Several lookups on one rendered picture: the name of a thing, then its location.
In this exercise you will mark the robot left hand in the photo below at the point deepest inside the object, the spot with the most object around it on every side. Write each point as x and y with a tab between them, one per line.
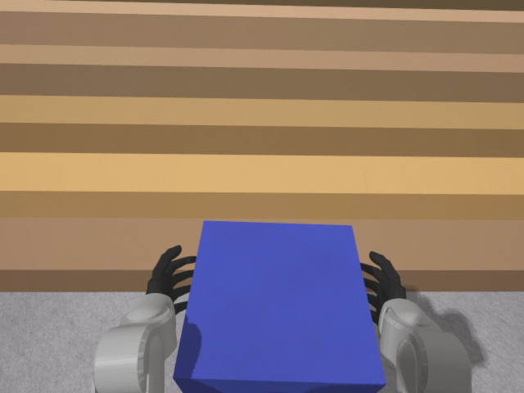
162	280

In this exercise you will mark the carton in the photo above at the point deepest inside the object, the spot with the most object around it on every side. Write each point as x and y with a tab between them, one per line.
278	308

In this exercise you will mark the left robot forearm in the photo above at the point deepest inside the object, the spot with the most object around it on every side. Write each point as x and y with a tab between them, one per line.
130	358

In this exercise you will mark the robot right hand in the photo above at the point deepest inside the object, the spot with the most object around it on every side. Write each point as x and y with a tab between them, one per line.
389	287

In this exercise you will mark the right robot forearm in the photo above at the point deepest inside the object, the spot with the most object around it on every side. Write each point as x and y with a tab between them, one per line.
427	360

